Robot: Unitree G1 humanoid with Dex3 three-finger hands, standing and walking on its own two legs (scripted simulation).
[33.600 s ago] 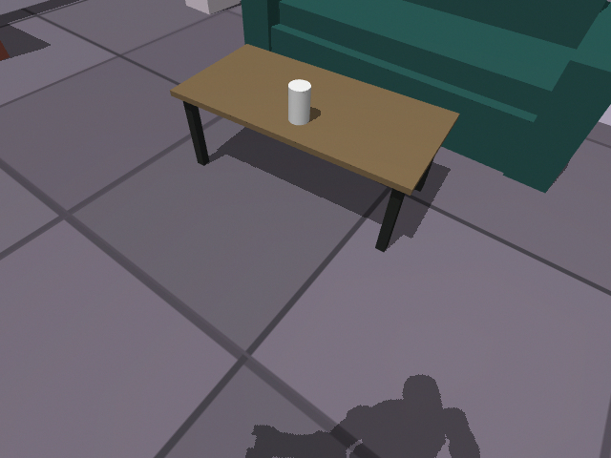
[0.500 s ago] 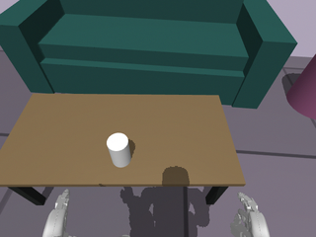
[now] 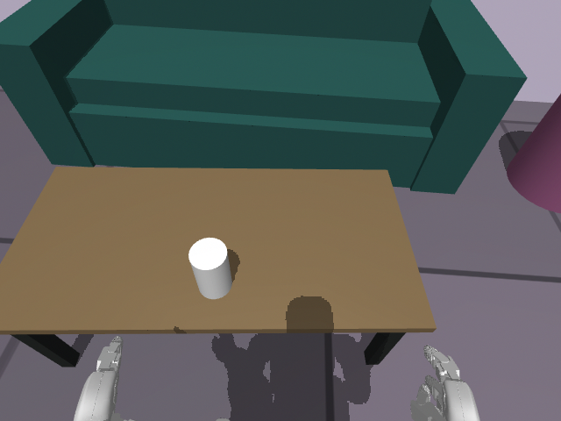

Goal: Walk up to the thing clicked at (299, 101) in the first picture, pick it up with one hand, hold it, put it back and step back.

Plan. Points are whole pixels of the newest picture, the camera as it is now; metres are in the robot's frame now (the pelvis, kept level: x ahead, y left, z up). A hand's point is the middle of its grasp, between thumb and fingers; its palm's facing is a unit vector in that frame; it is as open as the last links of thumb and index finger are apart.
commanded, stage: home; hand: left
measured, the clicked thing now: (211, 269) +0.48 +0.16 -0.25
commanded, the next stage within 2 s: stand in 0.56 s
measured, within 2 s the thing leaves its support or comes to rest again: neither
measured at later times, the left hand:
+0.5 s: hand (145, 408) +0.16 +0.18 -0.05, palm faces +0.11 -0.95 -0.28, open 17.5 cm
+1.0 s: hand out of the picture +0.08 +0.26 -0.11, palm faces +0.00 -0.93 -0.36, open 11.9 cm
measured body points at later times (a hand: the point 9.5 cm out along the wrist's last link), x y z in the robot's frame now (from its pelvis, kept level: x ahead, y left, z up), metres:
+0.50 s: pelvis +0.00 +0.00 +0.00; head +0.02 +0.00 +0.45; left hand +0.16 +0.23 -0.03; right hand +0.16 -0.24 -0.07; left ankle +0.00 +0.13 -0.68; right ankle -0.01 -0.13 -0.68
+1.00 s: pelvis +0.00 +0.01 +0.03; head +0.01 +0.02 +0.48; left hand +0.08 +0.30 -0.09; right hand +0.09 -0.28 -0.09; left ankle +0.00 +0.13 -0.68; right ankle -0.01 -0.13 -0.68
